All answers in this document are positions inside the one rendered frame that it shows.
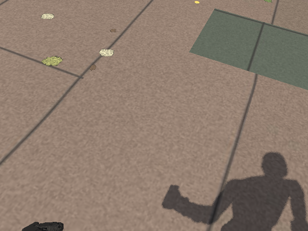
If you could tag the left robot hand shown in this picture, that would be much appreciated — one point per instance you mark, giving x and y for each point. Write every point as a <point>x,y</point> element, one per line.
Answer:
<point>46,226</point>

